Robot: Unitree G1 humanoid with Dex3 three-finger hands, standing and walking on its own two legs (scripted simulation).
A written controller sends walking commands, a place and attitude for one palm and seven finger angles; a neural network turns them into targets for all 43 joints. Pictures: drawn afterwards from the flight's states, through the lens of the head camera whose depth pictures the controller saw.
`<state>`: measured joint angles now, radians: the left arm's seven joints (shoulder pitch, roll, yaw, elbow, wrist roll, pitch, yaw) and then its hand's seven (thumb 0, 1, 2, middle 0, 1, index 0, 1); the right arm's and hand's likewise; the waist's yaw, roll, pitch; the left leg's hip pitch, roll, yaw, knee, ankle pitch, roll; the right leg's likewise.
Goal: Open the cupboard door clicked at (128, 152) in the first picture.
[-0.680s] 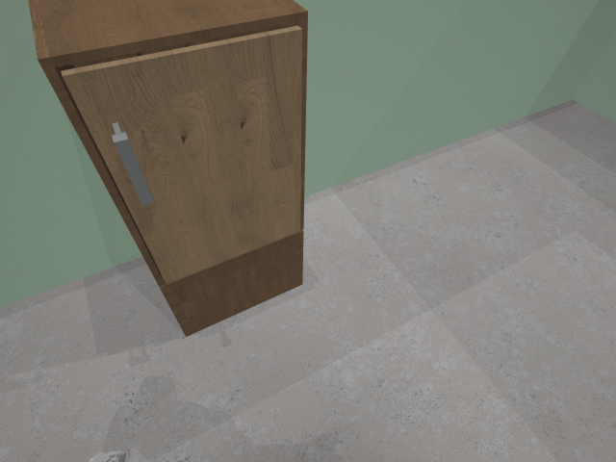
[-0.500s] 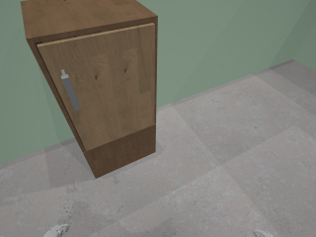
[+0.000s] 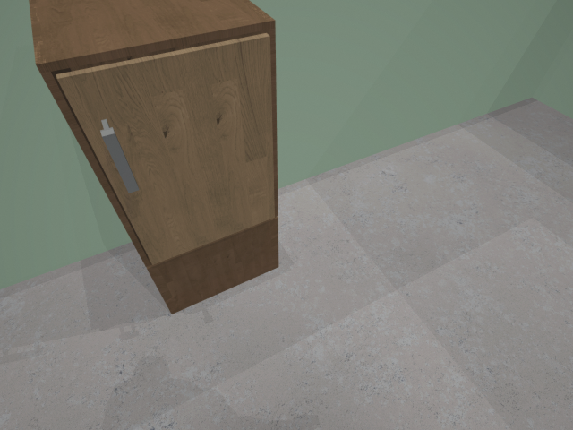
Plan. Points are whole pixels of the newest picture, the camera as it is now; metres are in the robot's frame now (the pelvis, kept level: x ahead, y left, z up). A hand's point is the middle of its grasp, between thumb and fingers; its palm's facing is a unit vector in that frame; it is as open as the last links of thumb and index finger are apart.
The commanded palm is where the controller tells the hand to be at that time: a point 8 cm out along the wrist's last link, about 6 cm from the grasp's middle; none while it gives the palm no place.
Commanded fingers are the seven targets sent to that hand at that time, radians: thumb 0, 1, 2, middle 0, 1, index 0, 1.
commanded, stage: stand and wait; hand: left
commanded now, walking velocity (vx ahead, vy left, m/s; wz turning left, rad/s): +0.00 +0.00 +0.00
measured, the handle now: (119, 156) +0.61 +0.39 +0.00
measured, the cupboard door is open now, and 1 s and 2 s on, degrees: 0 0 0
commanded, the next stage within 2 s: look at it before walking up in 0.38 s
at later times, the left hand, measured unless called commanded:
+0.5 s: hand out of the picture +0.06 +0.23 -0.16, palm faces -0.03 -0.95 -0.31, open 7.4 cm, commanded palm none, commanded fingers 0.00 0.90 0.90 -0.20 -0.30 -0.20 -0.30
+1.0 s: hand out of the picture +0.06 +0.23 -0.16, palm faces -0.02 -0.95 -0.32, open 7.4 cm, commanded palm none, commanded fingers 0.00 0.90 0.90 -0.20 -0.30 -0.20 -0.30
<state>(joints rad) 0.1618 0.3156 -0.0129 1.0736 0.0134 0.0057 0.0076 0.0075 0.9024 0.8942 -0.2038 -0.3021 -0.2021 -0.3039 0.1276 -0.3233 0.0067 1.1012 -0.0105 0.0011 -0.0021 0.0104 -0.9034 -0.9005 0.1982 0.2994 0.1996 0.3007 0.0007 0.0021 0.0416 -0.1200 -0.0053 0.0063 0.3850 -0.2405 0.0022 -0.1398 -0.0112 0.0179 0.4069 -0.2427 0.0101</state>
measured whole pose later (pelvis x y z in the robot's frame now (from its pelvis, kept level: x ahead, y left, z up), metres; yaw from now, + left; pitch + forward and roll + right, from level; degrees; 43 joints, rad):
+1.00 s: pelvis +0.00 +0.00 +0.00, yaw +0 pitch -1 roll +0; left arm 0.15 0.31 -0.01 1.10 0.01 -0.01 0.01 0.01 0.90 0.89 -0.20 -0.30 -0.20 -0.30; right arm 0.12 -0.31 0.01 1.13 -0.01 -0.01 -0.01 0.01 -0.90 -0.90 0.20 0.30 0.20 0.30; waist 0.00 -0.01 0.02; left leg -0.10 0.00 0.01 0.34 -0.22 0.00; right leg -0.12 0.00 0.02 0.36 -0.21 0.01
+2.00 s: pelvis -0.05 +0.02 +0.00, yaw +23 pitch +0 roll +0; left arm 0.18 0.22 0.06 0.96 0.02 0.06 0.03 0.01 0.91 0.89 -0.20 -0.30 -0.20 -0.30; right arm 0.25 -0.20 -0.05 0.98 -0.03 0.04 -0.01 0.01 -0.90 -0.90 0.20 0.30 0.20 0.30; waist -0.04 0.01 0.03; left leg -0.27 -0.10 -0.09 0.41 -0.14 0.06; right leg -0.35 -0.03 0.01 0.80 -0.42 0.06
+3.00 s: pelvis +0.14 +0.01 -0.04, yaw +23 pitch -1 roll +0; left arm 0.14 0.23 0.08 1.01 0.03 -0.03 -0.03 0.00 0.91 0.90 -0.20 -0.30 -0.19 -0.30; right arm 0.44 -0.15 -0.05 1.18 -0.02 -0.01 -0.03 0.01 -0.91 -0.90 0.20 0.30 0.20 0.30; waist -0.04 0.01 0.11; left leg -0.03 0.19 0.13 0.73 -0.55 -0.07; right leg -0.47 -0.06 -0.12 0.67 -0.16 -0.03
